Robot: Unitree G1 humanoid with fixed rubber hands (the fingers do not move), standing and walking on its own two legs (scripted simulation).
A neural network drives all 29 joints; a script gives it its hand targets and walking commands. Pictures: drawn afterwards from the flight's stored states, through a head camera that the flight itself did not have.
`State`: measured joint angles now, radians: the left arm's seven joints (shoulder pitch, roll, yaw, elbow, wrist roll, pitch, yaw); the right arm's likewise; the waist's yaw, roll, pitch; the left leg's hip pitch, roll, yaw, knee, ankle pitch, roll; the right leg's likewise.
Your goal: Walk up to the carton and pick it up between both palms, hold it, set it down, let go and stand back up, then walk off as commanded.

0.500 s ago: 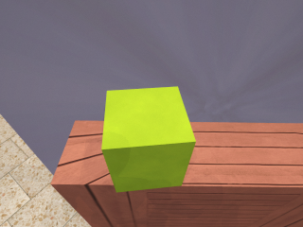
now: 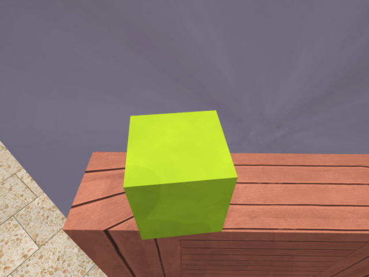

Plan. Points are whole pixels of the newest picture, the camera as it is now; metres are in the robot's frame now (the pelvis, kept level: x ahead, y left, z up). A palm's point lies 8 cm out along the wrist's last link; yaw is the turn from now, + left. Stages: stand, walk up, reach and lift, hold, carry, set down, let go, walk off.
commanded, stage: reach and lift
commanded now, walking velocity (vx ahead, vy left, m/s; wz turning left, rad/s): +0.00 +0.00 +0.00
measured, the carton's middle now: (178, 176) +0.37 +0.02 +0.00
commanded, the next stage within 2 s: none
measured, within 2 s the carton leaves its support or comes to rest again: neither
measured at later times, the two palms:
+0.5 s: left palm out of the picture +0.12 +0.24 -0.09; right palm out of the picture +0.12 -0.27 -0.10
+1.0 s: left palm out of the picture +0.13 +0.23 -0.05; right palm out of the picture +0.12 -0.24 -0.06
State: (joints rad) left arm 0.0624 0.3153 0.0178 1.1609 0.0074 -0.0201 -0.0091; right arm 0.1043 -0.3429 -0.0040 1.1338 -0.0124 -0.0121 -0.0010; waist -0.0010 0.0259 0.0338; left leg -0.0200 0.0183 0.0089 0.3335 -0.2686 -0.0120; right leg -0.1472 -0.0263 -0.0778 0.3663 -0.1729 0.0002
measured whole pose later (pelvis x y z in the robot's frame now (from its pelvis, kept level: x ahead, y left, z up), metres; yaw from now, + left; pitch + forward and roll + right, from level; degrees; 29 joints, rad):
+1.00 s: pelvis -0.02 -0.01 +0.00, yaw -1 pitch -6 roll +0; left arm 0.27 0.20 0.04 0.32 -0.02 0.20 0.05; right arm 0.33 -0.18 -0.06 0.46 0.02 -0.08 0.03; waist 0.04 0.00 0.08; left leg 0.00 0.05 0.04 0.38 -0.27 -0.03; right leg -0.12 0.00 -0.06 0.39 -0.16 -0.02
